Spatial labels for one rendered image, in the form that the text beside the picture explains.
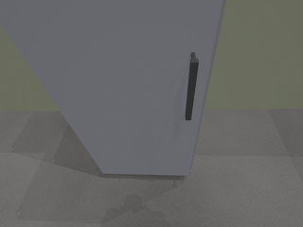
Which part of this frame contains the fridge door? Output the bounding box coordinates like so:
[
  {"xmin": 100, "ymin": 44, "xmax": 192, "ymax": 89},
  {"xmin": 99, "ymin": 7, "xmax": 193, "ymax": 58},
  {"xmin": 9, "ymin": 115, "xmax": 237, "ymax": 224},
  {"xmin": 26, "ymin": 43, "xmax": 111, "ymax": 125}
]
[{"xmin": 0, "ymin": 0, "xmax": 223, "ymax": 176}]

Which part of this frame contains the handle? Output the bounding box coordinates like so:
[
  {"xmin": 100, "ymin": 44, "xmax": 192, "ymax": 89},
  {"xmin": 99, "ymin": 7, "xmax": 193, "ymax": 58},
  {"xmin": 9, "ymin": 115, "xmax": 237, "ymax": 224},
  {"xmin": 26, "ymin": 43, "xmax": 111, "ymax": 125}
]
[{"xmin": 185, "ymin": 52, "xmax": 199, "ymax": 120}]

